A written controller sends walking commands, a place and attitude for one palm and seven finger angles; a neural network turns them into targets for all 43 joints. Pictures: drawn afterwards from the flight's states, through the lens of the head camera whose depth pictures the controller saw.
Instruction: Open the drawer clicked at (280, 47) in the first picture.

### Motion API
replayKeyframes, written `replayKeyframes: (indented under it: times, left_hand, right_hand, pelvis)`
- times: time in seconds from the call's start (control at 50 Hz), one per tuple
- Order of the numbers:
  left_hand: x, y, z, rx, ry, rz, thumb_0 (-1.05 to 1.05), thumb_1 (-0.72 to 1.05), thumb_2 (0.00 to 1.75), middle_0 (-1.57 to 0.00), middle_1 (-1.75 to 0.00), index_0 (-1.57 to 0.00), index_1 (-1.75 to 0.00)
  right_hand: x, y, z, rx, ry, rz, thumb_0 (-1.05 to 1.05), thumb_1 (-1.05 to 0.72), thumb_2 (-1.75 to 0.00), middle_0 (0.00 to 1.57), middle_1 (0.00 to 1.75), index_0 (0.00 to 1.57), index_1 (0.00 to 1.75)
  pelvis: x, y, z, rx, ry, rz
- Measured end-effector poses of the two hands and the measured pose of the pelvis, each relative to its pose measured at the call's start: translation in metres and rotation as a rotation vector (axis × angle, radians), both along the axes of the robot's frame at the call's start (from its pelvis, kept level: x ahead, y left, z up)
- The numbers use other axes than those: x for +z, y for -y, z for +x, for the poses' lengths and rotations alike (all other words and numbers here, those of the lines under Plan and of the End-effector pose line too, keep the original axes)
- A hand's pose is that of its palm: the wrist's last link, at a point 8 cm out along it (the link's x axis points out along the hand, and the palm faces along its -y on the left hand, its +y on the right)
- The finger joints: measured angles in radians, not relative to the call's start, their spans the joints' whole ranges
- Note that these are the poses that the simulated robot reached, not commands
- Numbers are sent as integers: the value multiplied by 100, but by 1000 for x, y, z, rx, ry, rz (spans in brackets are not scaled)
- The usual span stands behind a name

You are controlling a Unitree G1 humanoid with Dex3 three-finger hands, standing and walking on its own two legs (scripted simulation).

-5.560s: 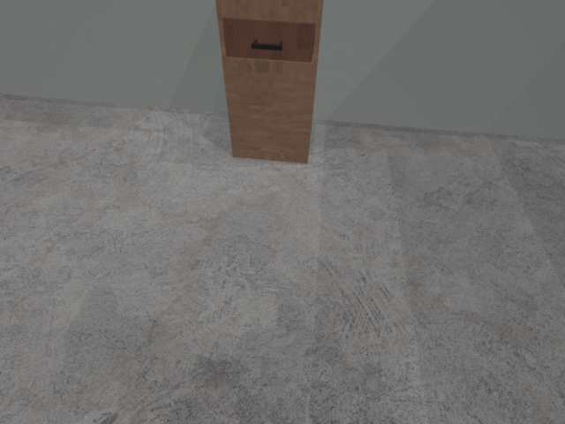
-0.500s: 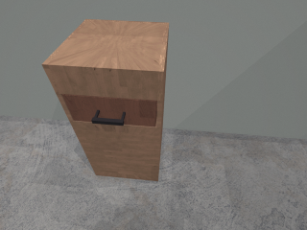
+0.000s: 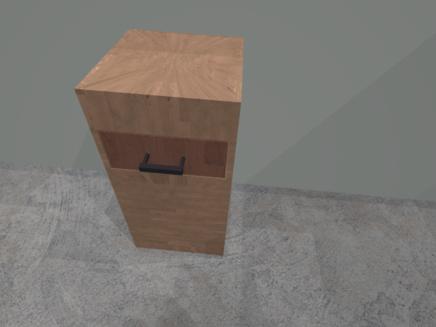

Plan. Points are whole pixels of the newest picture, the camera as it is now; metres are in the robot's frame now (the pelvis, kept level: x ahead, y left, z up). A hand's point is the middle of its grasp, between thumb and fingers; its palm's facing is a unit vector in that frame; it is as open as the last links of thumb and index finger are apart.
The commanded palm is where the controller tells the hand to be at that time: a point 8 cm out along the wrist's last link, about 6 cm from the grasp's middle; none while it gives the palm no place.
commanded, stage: come to a stop and stand still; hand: left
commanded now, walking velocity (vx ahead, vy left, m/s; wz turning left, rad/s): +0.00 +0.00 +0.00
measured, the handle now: (163, 164) +0.59 +0.20 -0.11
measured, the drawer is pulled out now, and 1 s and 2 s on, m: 0.00 0.00 0.00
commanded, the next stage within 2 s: look again from close up in 1.18 s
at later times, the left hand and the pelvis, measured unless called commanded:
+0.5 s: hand out of the picture -0.02 +0.18 -0.18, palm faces +0.04 -0.99 -0.11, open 7.4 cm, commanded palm none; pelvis +0.01 +0.05 +0.00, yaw -1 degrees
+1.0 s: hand out of the picture +0.01 +0.20 -0.18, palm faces +0.01 -0.99 -0.14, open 7.4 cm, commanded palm none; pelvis +0.04 +0.06 +0.00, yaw -2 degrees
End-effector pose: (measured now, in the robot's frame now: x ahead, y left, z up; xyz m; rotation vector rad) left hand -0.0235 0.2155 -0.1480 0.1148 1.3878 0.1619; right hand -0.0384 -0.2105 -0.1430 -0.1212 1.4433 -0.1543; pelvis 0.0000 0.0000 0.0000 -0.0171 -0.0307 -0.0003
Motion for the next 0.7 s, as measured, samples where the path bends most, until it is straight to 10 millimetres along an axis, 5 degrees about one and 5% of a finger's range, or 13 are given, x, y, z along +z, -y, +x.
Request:
replayKeyframes:
  times: [0.24, 0.44, 0.7]
  left_hand:
    - [-6, 3, -24, 15, -79, -65, 1, 90, 90, -20, -29, -20, -30]
    - [-6, -9, -10, 9, -62, -71, 1, 90, 90, -20, -29, -20, -30]
    - [-5, -32, 11, -15, -65, -48, 1, 90, 90, -20, -29, -20, -30]
  right_hand:
    - [1, -28, -5, -19, -28, -2, 1, -91, -90, 20, 30, 20, 30]
    - [0, -46, 25, -7, 37, -2, 1, -91, -90, 20, 30, 20, 30]
    - [1, -55, 36, -26, 44, -19, 1, -91, -90, 20, 30, 20, 30]
  pelvis:
    - [0, -23, 3, -7, -13, -4]
    - [0, -41, 10, -12, -15, -3]
    - [0, -55, 22, -27, -18, 4]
